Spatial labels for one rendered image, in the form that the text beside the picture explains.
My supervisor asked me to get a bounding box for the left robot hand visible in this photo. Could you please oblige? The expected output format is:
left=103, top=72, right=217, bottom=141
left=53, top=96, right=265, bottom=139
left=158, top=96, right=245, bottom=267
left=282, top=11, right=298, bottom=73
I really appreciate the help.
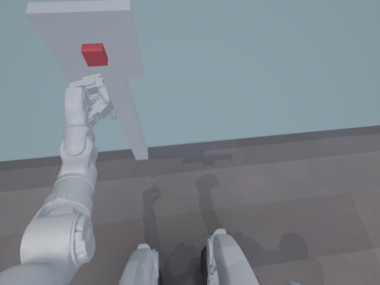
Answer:
left=64, top=73, right=117, bottom=130

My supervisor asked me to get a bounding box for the robot left thigh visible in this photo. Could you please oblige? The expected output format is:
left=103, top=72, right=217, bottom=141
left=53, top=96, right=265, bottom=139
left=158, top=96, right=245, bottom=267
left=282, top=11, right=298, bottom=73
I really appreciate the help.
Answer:
left=118, top=248, right=159, bottom=285

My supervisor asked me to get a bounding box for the left robot upper arm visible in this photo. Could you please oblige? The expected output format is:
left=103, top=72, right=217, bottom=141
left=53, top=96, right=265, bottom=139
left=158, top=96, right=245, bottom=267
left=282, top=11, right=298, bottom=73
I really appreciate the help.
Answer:
left=0, top=213, right=96, bottom=285

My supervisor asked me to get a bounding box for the robot right shin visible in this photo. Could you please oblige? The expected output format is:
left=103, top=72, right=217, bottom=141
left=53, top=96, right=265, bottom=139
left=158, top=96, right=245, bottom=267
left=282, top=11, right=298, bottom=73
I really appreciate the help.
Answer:
left=207, top=229, right=226, bottom=285

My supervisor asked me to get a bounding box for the button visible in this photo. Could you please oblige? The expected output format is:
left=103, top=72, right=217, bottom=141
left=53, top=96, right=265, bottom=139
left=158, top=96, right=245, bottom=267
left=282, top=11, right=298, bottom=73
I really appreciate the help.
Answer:
left=81, top=43, right=108, bottom=67

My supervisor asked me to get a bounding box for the panel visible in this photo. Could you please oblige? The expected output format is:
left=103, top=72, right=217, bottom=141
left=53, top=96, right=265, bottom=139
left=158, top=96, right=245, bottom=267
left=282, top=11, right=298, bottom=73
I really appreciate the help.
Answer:
left=26, top=0, right=148, bottom=160

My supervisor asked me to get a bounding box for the left robot forearm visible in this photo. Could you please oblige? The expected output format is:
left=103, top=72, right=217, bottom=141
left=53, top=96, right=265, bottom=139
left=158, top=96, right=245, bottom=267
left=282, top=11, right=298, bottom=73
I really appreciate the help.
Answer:
left=20, top=125, right=98, bottom=264

